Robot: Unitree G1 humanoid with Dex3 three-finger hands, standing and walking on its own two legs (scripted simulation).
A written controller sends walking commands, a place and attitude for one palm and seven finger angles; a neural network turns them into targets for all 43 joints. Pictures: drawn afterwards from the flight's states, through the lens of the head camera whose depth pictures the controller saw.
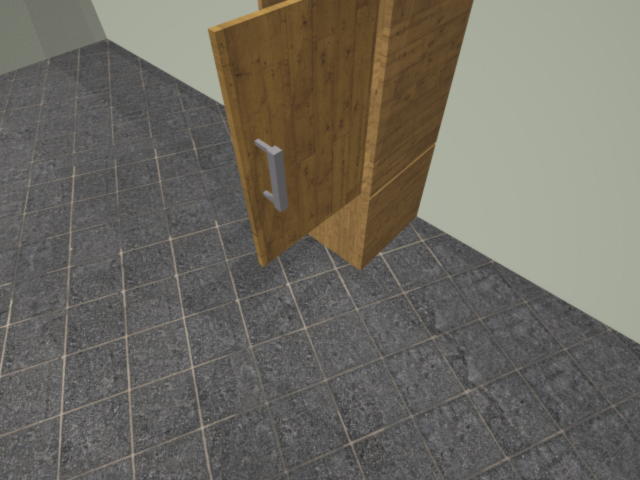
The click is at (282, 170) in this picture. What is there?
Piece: cupboard door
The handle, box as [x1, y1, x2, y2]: [255, 139, 287, 211]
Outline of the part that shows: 257,139 255,140 255,144 267,153 273,193 272,195 266,190 263,192 263,194 274,203 274,206 281,211 287,207 282,150 276,146 271,147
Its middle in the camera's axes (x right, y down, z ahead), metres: -0.10 -0.13 +0.80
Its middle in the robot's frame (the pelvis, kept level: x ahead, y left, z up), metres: +0.68 +0.14 -0.05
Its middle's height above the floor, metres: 0.73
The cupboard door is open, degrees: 88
